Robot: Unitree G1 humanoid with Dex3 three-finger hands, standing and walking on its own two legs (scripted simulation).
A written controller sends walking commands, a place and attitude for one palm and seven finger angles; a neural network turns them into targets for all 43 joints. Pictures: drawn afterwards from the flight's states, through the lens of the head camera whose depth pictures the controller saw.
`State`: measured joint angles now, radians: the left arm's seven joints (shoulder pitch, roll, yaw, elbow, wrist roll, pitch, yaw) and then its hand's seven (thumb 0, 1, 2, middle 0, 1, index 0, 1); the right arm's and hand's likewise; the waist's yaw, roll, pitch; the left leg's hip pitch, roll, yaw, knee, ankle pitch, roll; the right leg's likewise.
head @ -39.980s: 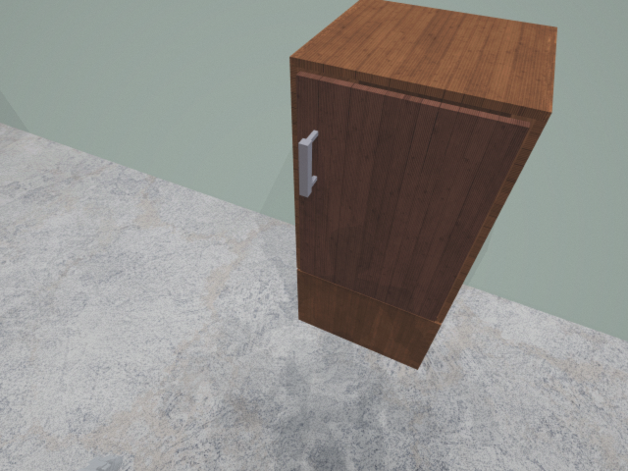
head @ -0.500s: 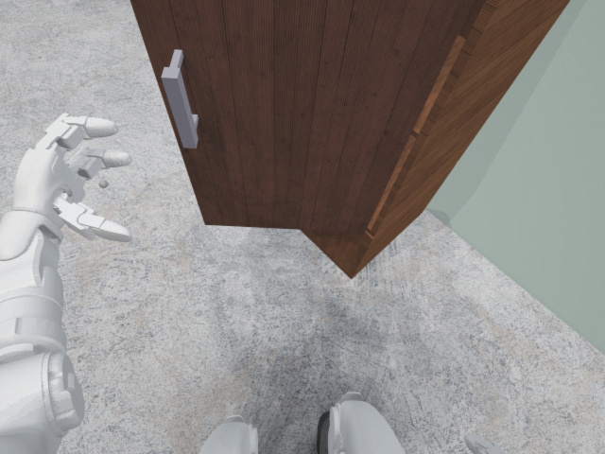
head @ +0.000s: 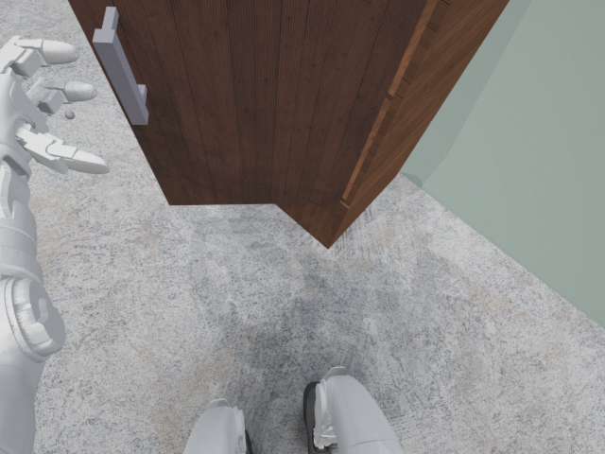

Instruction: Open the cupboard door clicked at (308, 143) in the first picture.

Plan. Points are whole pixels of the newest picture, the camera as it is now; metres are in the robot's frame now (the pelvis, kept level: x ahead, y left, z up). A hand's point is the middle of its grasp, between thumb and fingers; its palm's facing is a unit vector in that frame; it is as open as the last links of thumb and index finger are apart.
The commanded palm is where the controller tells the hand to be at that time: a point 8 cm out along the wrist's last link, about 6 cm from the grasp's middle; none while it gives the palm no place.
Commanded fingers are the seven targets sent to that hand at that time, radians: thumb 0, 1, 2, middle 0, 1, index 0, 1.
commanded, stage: move the hooked fingers beside the handle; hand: left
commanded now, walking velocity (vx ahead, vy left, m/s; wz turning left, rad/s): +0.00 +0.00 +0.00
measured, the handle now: (126, 70) +0.59 +0.17 +0.07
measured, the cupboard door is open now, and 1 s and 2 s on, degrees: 46 45 45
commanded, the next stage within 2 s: slide the fingers in behind the handle in 0.96 s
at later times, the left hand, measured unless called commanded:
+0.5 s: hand (72, 99) +0.55 +0.23 +0.06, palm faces -0.04 -1.00 -0.03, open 14.0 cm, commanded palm +0.54 +0.27 +0.07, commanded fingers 0.00 -0.50 0.30 -0.30 -1.20 -0.30 -1.20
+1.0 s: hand (68, 104) +0.54 +0.23 +0.06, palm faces -0.05 -1.00 -0.04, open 14.0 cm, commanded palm +0.52 +0.27 +0.06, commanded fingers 0.00 -0.50 0.30 -0.30 -1.20 -0.30 -1.20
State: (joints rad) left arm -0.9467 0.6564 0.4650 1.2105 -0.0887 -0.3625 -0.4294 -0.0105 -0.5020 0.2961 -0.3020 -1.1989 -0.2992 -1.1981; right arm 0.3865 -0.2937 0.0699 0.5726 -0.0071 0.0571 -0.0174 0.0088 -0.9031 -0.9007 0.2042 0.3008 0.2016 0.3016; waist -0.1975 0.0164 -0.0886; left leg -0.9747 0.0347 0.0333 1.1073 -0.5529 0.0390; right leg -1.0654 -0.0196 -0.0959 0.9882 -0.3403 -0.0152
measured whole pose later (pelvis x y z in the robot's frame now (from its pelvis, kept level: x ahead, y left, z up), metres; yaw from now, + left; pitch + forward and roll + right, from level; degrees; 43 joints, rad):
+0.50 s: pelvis +0.01 +0.01 +0.00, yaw -1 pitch +28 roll -4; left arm -1.00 0.73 0.52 1.21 -0.05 -0.34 -0.42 -0.01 -0.50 0.30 -0.30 -1.20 -0.30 -1.20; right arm 0.43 -0.29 0.08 0.55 -0.02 0.11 0.00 0.01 -0.90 -0.90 0.20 0.30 0.20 0.30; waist -0.24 0.02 -0.08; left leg -1.03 0.05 0.03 1.12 -0.57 0.04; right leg -1.12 0.00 -0.10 0.98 -0.34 -0.01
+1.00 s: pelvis +0.02 +0.01 +0.00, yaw -1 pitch +26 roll -5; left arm -0.93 0.66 0.47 1.16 -0.08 -0.36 -0.41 -0.01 -0.50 0.30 -0.30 -1.20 -0.30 -1.20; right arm 0.39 -0.27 0.07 0.54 -0.02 0.12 0.01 0.01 -0.90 -0.90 0.20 0.30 0.20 0.30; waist -0.20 0.03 -0.10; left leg -0.98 0.04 0.02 1.11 -0.58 0.05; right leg -1.06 -0.01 -0.10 0.96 -0.35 0.00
